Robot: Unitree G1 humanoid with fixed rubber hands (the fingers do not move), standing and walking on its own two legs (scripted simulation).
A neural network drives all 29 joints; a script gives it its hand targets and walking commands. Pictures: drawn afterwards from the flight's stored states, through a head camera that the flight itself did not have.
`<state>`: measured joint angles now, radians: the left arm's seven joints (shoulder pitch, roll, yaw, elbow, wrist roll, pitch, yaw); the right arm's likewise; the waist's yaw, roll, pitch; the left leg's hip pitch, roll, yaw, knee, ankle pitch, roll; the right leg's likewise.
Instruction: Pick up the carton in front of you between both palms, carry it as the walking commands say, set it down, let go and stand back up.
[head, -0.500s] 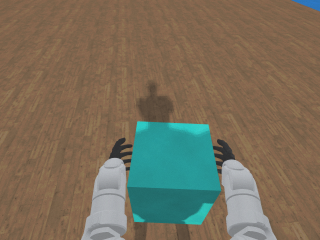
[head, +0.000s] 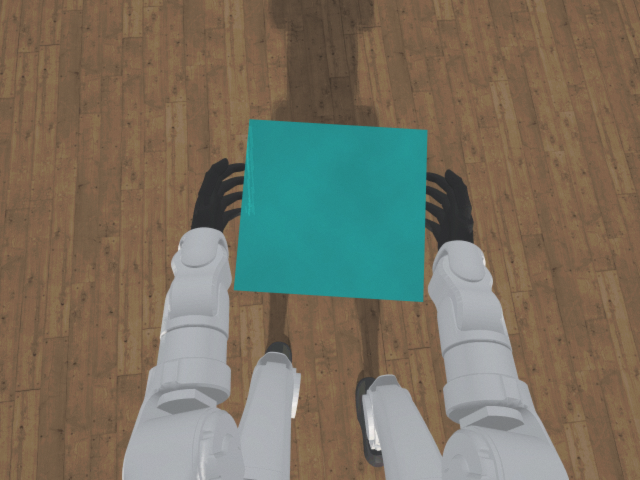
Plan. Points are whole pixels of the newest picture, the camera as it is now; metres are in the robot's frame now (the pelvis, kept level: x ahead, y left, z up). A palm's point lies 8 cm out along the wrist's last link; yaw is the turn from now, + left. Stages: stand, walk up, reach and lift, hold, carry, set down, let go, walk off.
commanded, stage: set down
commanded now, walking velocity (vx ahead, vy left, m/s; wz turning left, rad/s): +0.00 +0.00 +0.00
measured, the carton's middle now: (330, 225) +0.43 +0.04 -0.17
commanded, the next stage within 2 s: none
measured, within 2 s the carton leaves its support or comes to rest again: rests again in 1.56 s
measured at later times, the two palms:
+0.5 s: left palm (226, 217) +0.44 +0.20 -0.23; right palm (411, 227) +0.45 -0.09 -0.22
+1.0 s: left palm (237, 221) +0.48 +0.22 -0.38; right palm (385, 227) +0.49 -0.08 -0.38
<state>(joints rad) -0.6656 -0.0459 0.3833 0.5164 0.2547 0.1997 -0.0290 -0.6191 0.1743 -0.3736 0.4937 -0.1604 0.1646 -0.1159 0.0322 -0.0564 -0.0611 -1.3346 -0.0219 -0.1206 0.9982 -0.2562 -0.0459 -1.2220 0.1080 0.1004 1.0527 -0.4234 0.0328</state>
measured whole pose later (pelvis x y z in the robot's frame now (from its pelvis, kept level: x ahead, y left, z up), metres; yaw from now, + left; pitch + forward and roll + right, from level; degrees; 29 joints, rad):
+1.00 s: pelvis -0.05 +0.01 -0.24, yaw -6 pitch +47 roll -6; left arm -1.31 0.19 0.39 0.79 0.20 0.31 0.02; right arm -1.29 -0.04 -0.43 0.79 -0.10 0.25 -0.18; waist 0.08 -0.07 0.09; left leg -2.26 -0.10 -0.15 1.87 -0.42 -0.08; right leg -2.12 0.20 0.06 1.94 -0.65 0.11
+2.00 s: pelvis -0.06 +0.01 -0.29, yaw -7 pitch +37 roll -1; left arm -1.45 0.33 0.44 1.00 0.15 0.22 -0.10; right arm -1.51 -0.15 -0.32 1.01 -0.07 0.19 -0.11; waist 0.13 -0.07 0.39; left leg -2.27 0.02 -0.08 2.10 -0.48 -0.04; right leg -2.17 0.21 0.06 2.18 -0.65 0.09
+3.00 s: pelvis -0.06 +0.02 -0.24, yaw -7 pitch +40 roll -4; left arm -1.44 0.43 0.27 1.06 -0.08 0.16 0.00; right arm -1.47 -0.25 -0.23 1.00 0.05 0.21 -0.16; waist 0.11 -0.05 0.22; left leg -2.18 0.00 -0.06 1.94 -0.46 -0.01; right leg -2.06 0.09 0.01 1.99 -0.63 0.06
